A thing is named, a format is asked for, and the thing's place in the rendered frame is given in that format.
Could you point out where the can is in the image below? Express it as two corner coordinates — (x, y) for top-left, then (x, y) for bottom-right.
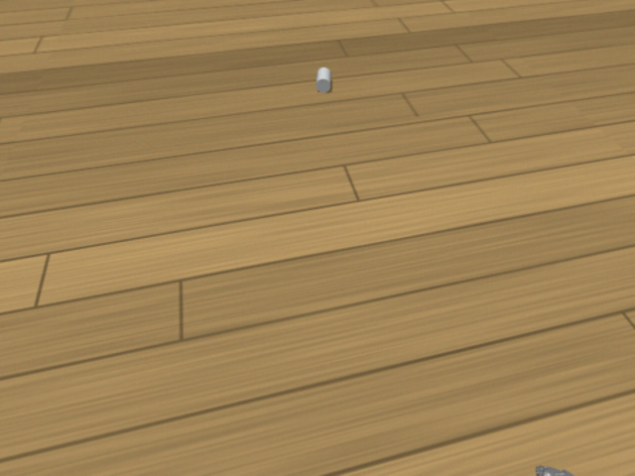
(317, 67), (331, 92)

